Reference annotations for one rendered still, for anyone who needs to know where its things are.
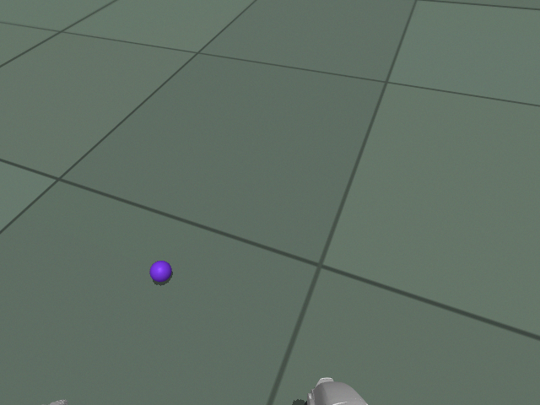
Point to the ball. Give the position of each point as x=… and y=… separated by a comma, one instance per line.
x=160, y=271

